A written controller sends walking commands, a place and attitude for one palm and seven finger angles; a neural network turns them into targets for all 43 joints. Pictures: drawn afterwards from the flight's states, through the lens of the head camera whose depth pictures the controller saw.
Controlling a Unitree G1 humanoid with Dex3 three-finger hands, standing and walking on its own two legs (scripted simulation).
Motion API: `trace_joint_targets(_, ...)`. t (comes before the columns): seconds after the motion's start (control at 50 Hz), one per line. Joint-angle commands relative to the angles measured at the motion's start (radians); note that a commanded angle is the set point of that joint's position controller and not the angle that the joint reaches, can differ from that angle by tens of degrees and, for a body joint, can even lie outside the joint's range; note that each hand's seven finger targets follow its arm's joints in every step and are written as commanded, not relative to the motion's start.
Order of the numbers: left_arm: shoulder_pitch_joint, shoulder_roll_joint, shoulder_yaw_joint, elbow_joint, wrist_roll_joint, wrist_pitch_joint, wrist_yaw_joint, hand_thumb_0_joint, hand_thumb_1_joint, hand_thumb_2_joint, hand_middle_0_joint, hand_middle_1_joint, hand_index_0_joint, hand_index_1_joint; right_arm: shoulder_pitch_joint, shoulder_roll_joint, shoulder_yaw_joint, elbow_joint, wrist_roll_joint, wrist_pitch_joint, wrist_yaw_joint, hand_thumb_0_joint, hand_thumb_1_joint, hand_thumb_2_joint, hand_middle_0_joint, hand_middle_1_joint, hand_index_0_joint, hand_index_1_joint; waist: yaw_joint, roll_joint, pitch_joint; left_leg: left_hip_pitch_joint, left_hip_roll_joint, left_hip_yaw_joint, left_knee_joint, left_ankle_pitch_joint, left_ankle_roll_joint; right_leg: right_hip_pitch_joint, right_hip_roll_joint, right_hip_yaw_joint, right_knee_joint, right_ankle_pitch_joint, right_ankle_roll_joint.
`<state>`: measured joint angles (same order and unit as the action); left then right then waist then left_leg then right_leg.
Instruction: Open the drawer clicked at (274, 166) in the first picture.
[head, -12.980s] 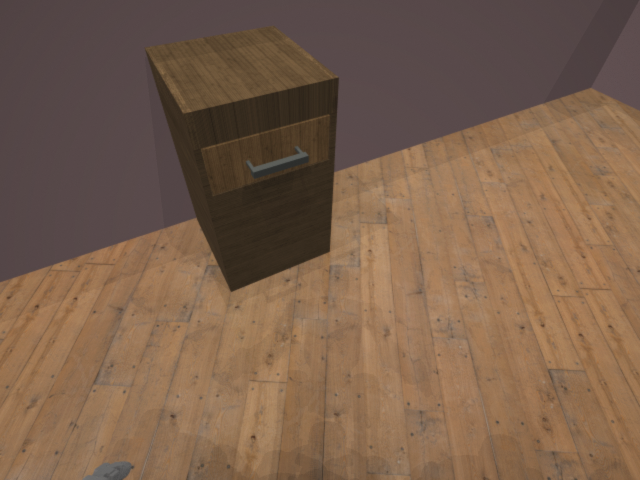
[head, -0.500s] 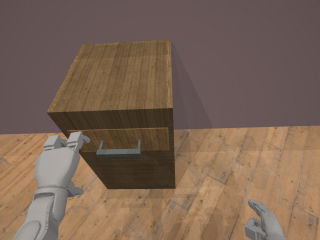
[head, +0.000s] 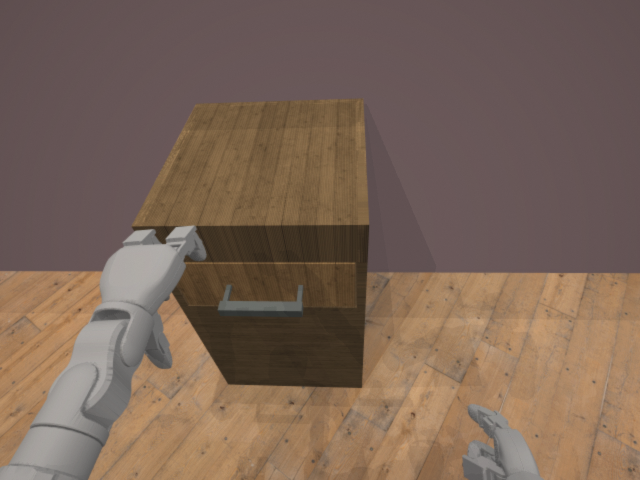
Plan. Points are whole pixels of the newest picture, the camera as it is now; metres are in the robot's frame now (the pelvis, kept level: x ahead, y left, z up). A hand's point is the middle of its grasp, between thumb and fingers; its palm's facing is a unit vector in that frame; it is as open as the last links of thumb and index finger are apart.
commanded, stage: raise the hand with hooked fingers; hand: left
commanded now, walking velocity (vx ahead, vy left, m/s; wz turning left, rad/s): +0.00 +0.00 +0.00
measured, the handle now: (262, 299) +0.49 +0.20 -0.21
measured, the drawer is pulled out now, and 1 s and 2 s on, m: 0.00 0.00 0.00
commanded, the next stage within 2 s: move the hooked fingers above the handle in 0.26 s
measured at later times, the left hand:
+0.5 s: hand (163, 312) +0.30 +0.25 +0.05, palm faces -0.06 -0.11 -0.99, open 13.9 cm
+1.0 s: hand (212, 313) +0.35 +0.22 -0.03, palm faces -0.11 -0.09 -0.99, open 13.8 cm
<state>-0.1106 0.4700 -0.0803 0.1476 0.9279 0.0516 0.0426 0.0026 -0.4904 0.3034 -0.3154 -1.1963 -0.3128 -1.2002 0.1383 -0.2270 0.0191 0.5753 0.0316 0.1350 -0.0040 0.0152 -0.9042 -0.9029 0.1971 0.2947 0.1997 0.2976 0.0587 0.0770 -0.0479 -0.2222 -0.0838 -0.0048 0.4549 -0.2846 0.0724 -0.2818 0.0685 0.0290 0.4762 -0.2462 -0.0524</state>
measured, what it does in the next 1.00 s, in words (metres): stands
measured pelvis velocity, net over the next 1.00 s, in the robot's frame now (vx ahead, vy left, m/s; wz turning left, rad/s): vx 0.01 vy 0.00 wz -0.02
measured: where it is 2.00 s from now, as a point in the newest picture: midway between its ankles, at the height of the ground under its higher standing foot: outside the picture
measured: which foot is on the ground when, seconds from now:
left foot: down 0.00-1.00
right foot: down 0.00-1.00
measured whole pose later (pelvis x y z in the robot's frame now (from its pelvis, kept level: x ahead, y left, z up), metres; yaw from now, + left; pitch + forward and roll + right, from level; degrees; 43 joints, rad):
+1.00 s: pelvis +0.01 +0.00 -0.02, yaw -1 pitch +13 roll +0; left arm -0.21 0.40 -0.08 0.48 1.04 -0.07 0.27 0.00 -0.49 0.30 -0.32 -1.20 -0.32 -1.20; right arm 0.22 -0.24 -0.04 0.61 0.01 0.14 -0.01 0.01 -0.91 -0.90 0.20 0.29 0.20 0.30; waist 0.01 0.03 -0.12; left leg -0.49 -0.07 0.02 0.64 -0.37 0.07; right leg -0.55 0.09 0.03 0.65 -0.32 -0.06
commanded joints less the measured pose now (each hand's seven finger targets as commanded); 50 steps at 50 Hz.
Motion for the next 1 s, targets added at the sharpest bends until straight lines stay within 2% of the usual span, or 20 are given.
trace_joint_targets(0.0,-0.18,0.213,0.144,-0.239,-0.007,-0.085,0.031,0.0,-0.5,0.3,-0.3,-1.2,-0.3,-1.2,-0.113,-0.123,-0.053,-0.16,-0.012,-0.047,0.0,0.0,-0.9,-0.9,0.2,0.3,0.2,0.3,0.022,-0.06,-0.218,0.019,0.056,-0.027,-0.045,0.349,-0.037,0.166,-0.05,0.037,-0.042,0.248,-0.009)
trace_joint_targets(0.04,-0.206,0.22,0.163,-0.265,0.001,-0.118,0.058,0.0,-0.5,0.3,-0.3,-1.2,-0.3,-1.2,-0.104,-0.117,-0.058,-0.152,-0.015,-0.053,0.0,0.0,-0.9,-0.9,0.2,0.3,0.2,0.3,0.022,-0.052,-0.211,0.029,0.061,-0.033,-0.044,0.354,-0.041,0.138,-0.047,0.031,-0.042,0.229,-0.012)
trace_joint_targets(0.08,-0.247,0.237,0.181,-0.304,0.013,-0.142,0.094,0.0,-0.5,0.3,-0.3,-1.2,-0.3,-1.2,-0.099,-0.117,-0.063,-0.147,-0.017,-0.059,-0.002,0.0,-0.9,-0.9,0.2,0.3,0.2,0.3,0.022,-0.001,-0.234,0.051,0.064,-0.033,-0.039,0.368,-0.05,0.115,-0.045,0.033,-0.036,0.217,-0.016)
trace_joint_targets(0.1,-0.263,0.258,0.2,-0.311,0.018,-0.145,0.115,0.0,-0.5,0.3,-0.3,-1.2,-0.3,-1.2,-0.096,-0.118,-0.065,-0.144,-0.017,-0.061,-0.003,0.0,-0.9,-0.9,0.2,0.3,0.2,0.3,0.023,0.019,-0.237,0.048,0.063,-0.04,-0.041,0.362,-0.059,0.111,-0.042,0.033,-0.032,0.195,-0.021)
trace_joint_targets(0.2,-0.252,0.229,0.188,-0.252,0.019,-0.114,0.163,0.0,-0.5,0.3,-0.3,-1.2,-0.3,-1.2,-0.081,-0.122,-0.076,-0.121,-0.006,-0.065,0.001,0.0,-0.9,-0.9,0.2,0.3,0.2,0.3,0.013,0.025,-0.248,0.061,0.073,-0.053,-0.035,0.382,-0.078,0.07,-0.037,0.009,-0.019,0.169,-0.022)
trace_joint_targets(0.32,-0.177,0.161,0.098,-0.2,0.001,-0.041,0.107,0.0,-0.5,0.3,-0.3,-1.2,-0.3,-1.2,-0.081,-0.134,-0.074,-0.129,0.004,-0.054,0.009,0.0,-0.9,-0.9,0.2,0.3,0.2,0.3,0.004,-0.057,-0.242,0.068,0.084,-0.057,-0.036,0.42,-0.078,0.076,-0.045,-0.006,-0.023,0.194,-0.008)
trace_joint_targets(0.34,-0.182,0.177,0.106,-0.216,-0.001,-0.042,0.097,0.0,-0.5,0.3,-0.3,-1.2,-0.3,-1.2,-0.081,-0.136,-0.076,-0.13,0.001,-0.051,0.009,0.0,-0.9,-0.9,0.2,0.3,0.2,0.3,0.004,-0.062,-0.234,0.074,0.086,-0.06,-0.04,0.427,-0.079,0.08,-0.045,-0.004,-0.028,0.197,-0.008)
trace_joint_targets(0.42,-0.187,0.09,0.029,-0.166,0.005,-0.059,0.066,0.0,-0.5,0.3,-0.3,-1.2,-0.3,-1.2,-0.066,-0.133,-0.07,-0.129,-0.003,-0.049,0.012,0.0,-0.9,-0.9,0.2,0.3,0.2,0.3,-0.013,-0.088,-0.185,0.058,0.089,-0.064,-0.024,0.422,-0.078,0.017,-0.042,-0.015,-0.023,0.177,-0.007)
trace_joint_targets(0.46,-0.229,0.109,0.045,-0.166,0.019,-0.086,0.077,0.0,-0.5,0.3,-0.3,-1.2,-0.3,-1.2,-0.057,-0.135,-0.074,-0.127,-0.01,-0.048,0.01,0.0,-0.9,-0.9,0.2,0.3,0.2,0.3,-0.011,-0.084,-0.191,0.055,0.086,-0.064,-0.014,0.401,-0.077,-0.002,-0.039,-0.012,-0.017,0.167,-0.009)
trace_joint_targets(0.5,-0.292,0.167,0.097,-0.189,0.05,-0.116,0.112,0.0,-0.5,0.3,-0.3,-1.2,-0.3,-1.2,-0.055,-0.135,-0.075,-0.127,-0.02,-0.049,0.006,0.0,-0.9,-0.9,0.2,0.3,0.2,0.3,0.001,-0.043,-0.222,0.047,0.08,-0.063,-0.002,0.391,-0.083,-0.005,-0.034,0.001,0.002,0.16,-0.018)
trace_joint_targets(0.52,-0.308,0.17,0.107,-0.203,0.069,-0.128,0.134,0.0,-0.5,0.3,-0.3,-1.2,-0.3,-1.2,-0.046,-0.128,-0.076,-0.128,-0.026,-0.052,0.006,0.0,-0.9,-0.9,0.2,0.3,0.2,0.3,0.006,-0.021,-0.265,0.057,0.079,-0.059,0.014,0.412,-0.084,-0.004,-0.035,0.004,0.016,0.168,-0.022)
trace_joint_targets(0.6,-0.33,0.19,0.156,-0.152,0.1,-0.141,0.22,0.0,-0.5,0.3,-0.3,-1.2,-0.3,-1.2,-0.027,-0.122,-0.084,-0.113,-0.03,-0.049,0.004,0.0,-0.9,-0.9,0.2,0.3,0.2,0.3,0.006,0.021,-0.302,0.03,0.078,-0.058,0.057,0.441,-0.097,-0.045,-0.025,0.009,0.06,0.177,-0.033)
trace_joint_targets(0.64,-0.358,0.117,0.095,-0.099,0.1,-0.123,0.246,0.0,-0.5,0.3,-0.3,-1.2,-0.3,-1.2,-0.02,-0.117,-0.086,-0.104,-0.025,-0.048,0.005,0.0,-0.9,-0.9,0.2,0.3,0.2,0.3,-0.017,0.009,-0.307,0.016,0.079,-0.05,0.086,0.439,-0.096,-0.088,-0.027,0.0,0.08,0.178,-0.029)
trace_joint_targets(0.7,-0.35,0.128,0.109,0.034,0.098,-0.08,0.265,0.0,-0.5,0.3,-0.3,-1.2,-0.3,-1.2,-0.006,-0.13,-0.093,-0.086,-0.018,-0.048,0.003,0.0,-0.9,-0.9,0.2,0.3,0.2,0.3,-0.021,-0.046,-0.315,-0.03,0.079,-0.046,0.099,0.412,-0.086,-0.092,-0.024,-0.001,0.094,0.194,-0.022)
trace_joint_targets(0.74,-0.362,0.068,0.042,0.089,0.097,-0.054,0.259,0.0,-0.5,0.3,-0.3,-1.2,-0.3,-1.2,0.006,-0.131,-0.093,-0.089,-0.013,-0.043,0.003,0.0,-0.9,-0.9,0.2,0.3,0.2,0.3,-0.034,-0.077,-0.326,-0.06,0.072,-0.034,0.108,0.383,-0.074,-0.082,-0.03,-0.001,0.098,0.216,-0.016)
trace_joint_targets(0.78,-0.369,0.072,0.034,0.13,0.096,-0.044,0.249,0.0,-0.5,0.3,-0.3,-1.2,-0.3,-1.2,0.015,-0.14,-0.097,-0.087,-0.014,-0.039,0.0,0.0,-0.9,-0.9,0.2,0.3,0.2,0.3,-0.039,-0.092,-0.347,-0.083,0.068,-0.026,0.118,0.38,-0.064,-0.062,-0.033,0.012,0.101,0.25,-0.014)
trace_joint_targets(0.8,-0.349,0.094,0.058,0.15,0.097,-0.047,0.245,0.0,-0.5,0.3,-0.3,-1.2,-0.3,-1.2,0.018,-0.146,-0.1,-0.089,-0.014,-0.037,-0.002,0.0,-0.9,-0.9,0.2,0.3,0.2,0.3,-0.035,-0.112,-0.357,-0.094,0.066,-0.025,0.125,0.387,-0.057,-0.047,-0.03,0.023,0.104,0.271,-0.013)
trace_joint_targets(0.88,-0.366,0.1,0.062,0.126,0.092,-0.106,0.242,0.0,-0.5,0.3,-0.3,-1.2,-0.3,-1.2,0.035,-0.144,-0.105,-0.091,-0.025,-0.033,-0.007,0.0,-0.9,-0.9,0.2,0.3,0.2,0.3,-0.041,-0.09,-0.395,-0.128,0.056,-0.015,0.156,0.401,-0.035,-0.015,-0.041,0.05,0.125,0.364,-0.008)
trace_joint_targets(0.9,-0.366,0.153,0.113,0.123,0.097,-0.125,0.255,0.0,-0.5,0.3,-0.3,-1.2,-0.3,-1.2,0.039,-0.148,-0.107,-0.088,-0.028,-0.032,-0.01,0.0,-0.9,-0.9,0.2,0.3,0.2,0.3,-0.034,-0.09,-0.401,-0.148,0.053,-0.02,0.161,0.401,-0.033,-0.005,-0.039,0.064,0.135,0.373,-0.012)
trace_joint_targets(0.98,-0.383,0.133,0.131,0.153,0.134,-0.179,0.336,0.0,-0.5,0.3,-0.3,-1.2,-0.3,-1.2,0.058,-0.137,-0.112,-0.075,-0.038,-0.033,-0.004,0.0,-0.9,-0.9,0.2,0.3,0.2,0.3,-0.043,-0.033,-0.387,-0.194,0.05,-0.02,0.198,0.388,-0.036,-0.082,-0.037,0.063,0.178,0.359,-0.019)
